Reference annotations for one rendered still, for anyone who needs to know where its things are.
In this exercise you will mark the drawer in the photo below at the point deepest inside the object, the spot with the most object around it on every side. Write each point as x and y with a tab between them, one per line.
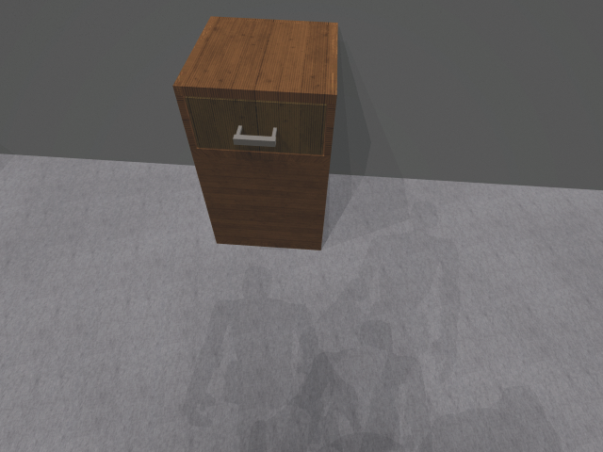
300	126

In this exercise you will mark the handle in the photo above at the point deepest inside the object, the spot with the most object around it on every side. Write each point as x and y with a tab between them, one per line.
239	139

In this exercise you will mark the cabinet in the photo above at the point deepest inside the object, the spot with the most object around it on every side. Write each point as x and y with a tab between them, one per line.
263	199

